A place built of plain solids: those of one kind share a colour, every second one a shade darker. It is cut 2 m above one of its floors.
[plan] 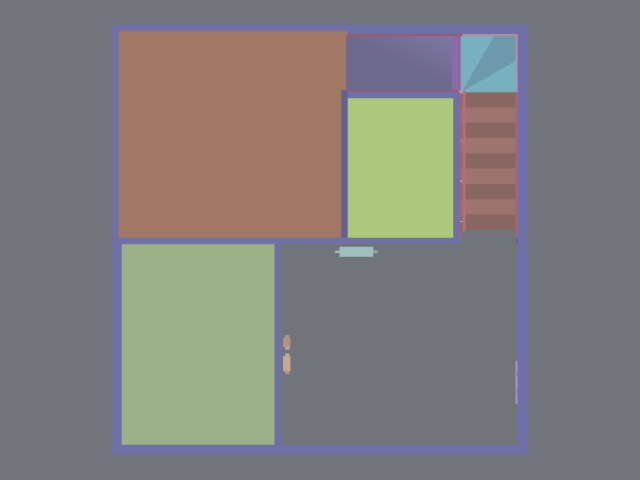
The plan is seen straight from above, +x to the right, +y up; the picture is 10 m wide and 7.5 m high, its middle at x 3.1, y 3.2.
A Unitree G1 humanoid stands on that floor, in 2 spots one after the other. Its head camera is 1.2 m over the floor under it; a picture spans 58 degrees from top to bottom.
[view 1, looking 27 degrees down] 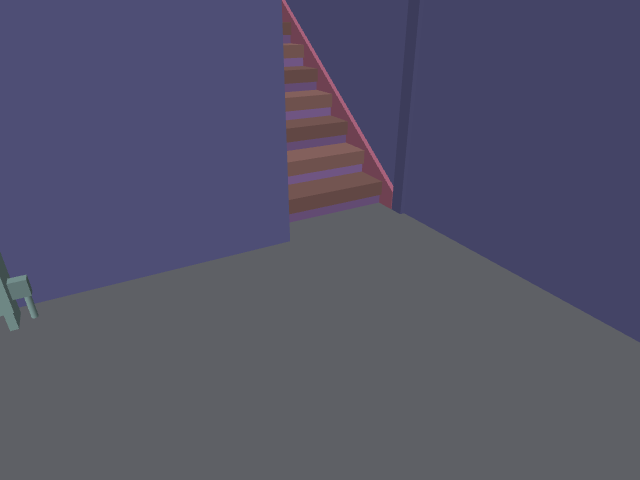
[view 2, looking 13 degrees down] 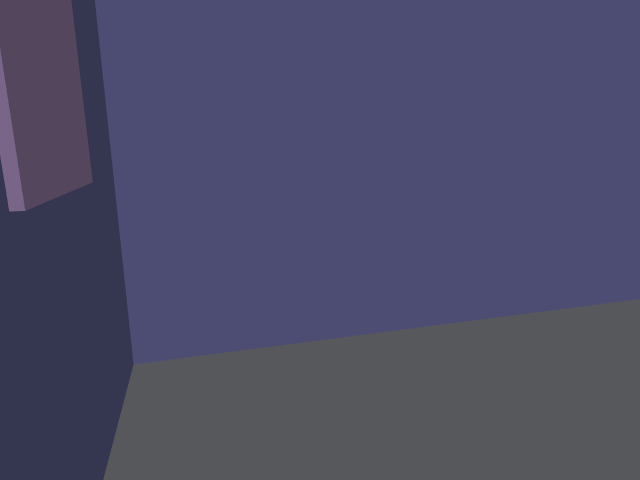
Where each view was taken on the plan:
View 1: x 4.34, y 1.00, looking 61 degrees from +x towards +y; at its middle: ground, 2.64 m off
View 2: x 5.80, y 2.36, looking -106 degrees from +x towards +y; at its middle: wall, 2.52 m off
